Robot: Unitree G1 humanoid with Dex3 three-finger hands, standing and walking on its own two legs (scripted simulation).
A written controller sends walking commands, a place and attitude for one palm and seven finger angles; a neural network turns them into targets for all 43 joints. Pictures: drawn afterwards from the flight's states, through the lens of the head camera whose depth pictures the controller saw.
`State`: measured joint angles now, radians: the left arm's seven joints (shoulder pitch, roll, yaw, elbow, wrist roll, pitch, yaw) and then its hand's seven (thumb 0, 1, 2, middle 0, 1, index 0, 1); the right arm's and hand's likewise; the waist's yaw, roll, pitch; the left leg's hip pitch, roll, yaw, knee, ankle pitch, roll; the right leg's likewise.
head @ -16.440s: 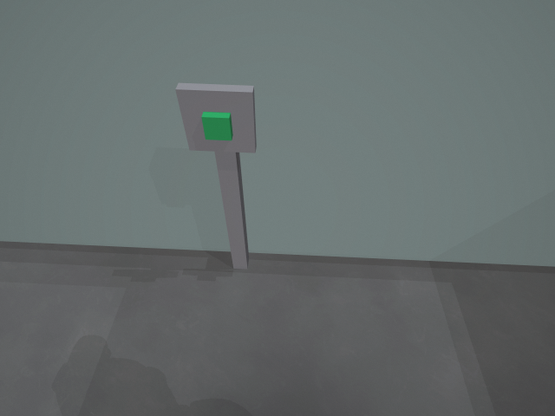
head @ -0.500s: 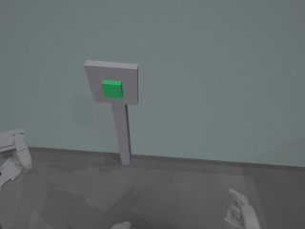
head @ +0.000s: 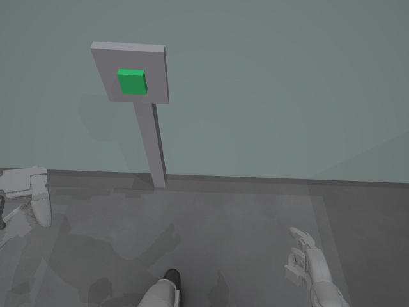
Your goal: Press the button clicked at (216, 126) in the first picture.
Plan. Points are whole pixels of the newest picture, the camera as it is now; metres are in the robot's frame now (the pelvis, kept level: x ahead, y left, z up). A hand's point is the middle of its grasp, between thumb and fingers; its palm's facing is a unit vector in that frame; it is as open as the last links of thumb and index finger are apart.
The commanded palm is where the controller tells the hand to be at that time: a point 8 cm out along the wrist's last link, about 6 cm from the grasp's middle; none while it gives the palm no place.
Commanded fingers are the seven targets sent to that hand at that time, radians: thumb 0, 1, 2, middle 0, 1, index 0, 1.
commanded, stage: step back with the hand held close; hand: left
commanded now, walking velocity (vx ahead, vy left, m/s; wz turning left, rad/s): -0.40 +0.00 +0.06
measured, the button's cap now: (133, 81) +0.65 +0.25 -0.01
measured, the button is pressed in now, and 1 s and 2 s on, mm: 0 0 0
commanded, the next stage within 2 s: stop stepping back and stand still in 0.22 s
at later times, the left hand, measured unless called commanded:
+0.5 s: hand out of the picture +0.03 +0.24 +0.19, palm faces +0.44 -0.81 -0.39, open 3.1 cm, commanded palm -0.01 +0.27 +0.19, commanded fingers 0.00 0.90 0.90 -1.30 -1.50 -1.30 -1.50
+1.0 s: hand out of the picture +0.00 +0.20 +0.18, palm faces +0.42 -0.80 -0.44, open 3.1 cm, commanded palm -0.06 +0.25 +0.19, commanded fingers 0.00 0.90 0.90 -1.30 -1.50 -1.30 -1.50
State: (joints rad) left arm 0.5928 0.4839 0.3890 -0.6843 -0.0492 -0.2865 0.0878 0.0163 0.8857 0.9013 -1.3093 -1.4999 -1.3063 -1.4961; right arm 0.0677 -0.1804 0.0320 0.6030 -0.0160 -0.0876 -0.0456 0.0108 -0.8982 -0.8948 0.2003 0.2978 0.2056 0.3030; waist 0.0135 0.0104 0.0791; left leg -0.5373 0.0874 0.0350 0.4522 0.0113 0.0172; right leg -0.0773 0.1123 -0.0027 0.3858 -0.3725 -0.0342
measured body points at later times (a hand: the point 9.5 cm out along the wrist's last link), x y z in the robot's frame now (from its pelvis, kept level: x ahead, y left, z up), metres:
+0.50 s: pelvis -0.13 -0.01 +0.01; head -0.15 +0.03 +0.45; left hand +0.01 +0.28 +0.21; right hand +0.02 -0.24 -0.06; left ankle -0.17 +0.10 -0.71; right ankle -0.06 -0.11 -0.73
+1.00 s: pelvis -0.17 -0.04 +0.01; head -0.20 -0.04 +0.46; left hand -0.03 +0.24 +0.20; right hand -0.03 -0.29 -0.08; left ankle -0.18 +0.09 -0.70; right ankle -0.13 -0.09 -0.73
